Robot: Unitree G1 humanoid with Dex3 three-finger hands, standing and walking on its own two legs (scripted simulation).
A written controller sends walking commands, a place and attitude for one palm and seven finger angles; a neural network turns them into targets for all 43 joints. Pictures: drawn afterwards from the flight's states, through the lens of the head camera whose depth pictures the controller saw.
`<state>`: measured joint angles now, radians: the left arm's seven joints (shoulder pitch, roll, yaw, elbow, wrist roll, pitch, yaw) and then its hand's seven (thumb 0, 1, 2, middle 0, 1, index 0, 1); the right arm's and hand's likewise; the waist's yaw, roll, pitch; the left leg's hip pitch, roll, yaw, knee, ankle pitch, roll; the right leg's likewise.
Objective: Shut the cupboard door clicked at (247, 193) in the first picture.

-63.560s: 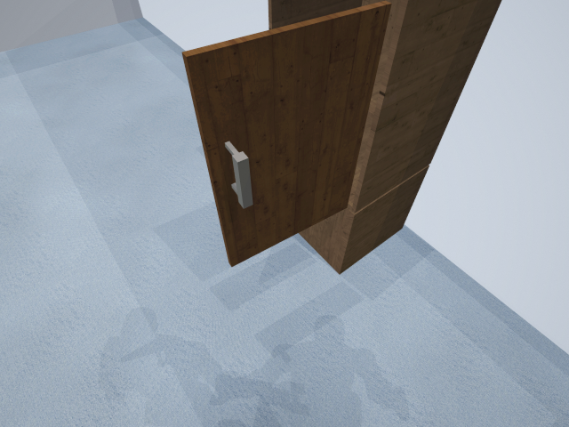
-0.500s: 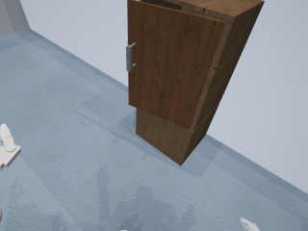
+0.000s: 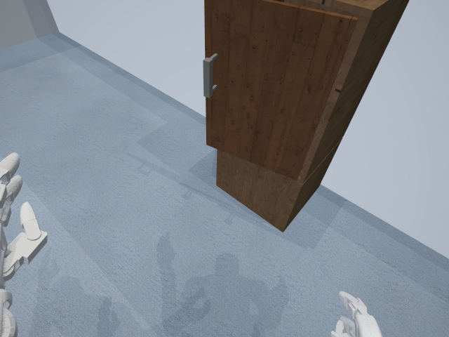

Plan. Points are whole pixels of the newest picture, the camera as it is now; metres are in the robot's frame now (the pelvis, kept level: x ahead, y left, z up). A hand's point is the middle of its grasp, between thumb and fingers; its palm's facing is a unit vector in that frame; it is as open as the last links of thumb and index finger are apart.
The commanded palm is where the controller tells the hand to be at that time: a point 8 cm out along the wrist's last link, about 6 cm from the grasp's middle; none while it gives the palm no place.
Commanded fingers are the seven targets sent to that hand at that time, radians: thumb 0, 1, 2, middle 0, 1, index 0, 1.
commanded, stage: stop stepping back and stand still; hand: left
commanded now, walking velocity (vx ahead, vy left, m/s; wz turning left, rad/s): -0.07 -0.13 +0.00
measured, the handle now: (211, 75) +0.87 +0.10 +0.01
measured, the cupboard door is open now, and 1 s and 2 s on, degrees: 13 13 13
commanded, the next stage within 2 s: let the arm hang, fingers relaxed in 0.78 s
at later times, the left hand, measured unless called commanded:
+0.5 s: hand out of the picture +0.15 +0.29 +0.15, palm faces +0.45 -0.80 -0.40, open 7.4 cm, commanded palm +0.09 +0.32 +0.18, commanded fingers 0.00 0.90 0.90 -0.20 -0.30 -0.20 -0.30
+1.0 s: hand (40, 316) +0.15 +0.30 +0.00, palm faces +0.17 -0.87 -0.45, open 7.4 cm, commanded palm none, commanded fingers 0.00 0.90 0.90 -0.20 -0.30 -0.20 -0.30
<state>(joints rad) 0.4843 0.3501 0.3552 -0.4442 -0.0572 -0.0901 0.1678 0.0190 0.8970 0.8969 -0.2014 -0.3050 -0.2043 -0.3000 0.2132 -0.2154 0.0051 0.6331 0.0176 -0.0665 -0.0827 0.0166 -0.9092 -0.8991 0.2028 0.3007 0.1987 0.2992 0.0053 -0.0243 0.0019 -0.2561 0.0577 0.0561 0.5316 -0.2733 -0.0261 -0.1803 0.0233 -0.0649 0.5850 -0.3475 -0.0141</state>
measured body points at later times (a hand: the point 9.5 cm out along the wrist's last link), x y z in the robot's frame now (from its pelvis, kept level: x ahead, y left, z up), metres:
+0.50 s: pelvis -0.05 +0.02 +0.00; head -0.06 +0.03 +0.45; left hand +0.12 +0.33 +0.17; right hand +0.09 -0.22 -0.09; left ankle +0.00 +0.14 -0.73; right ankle -0.06 -0.08 -0.73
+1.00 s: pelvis -0.06 +0.04 +0.00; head -0.05 +0.02 +0.44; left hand +0.13 +0.34 +0.03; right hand +0.11 -0.21 -0.12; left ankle +0.00 +0.14 -0.73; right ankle -0.06 -0.08 -0.73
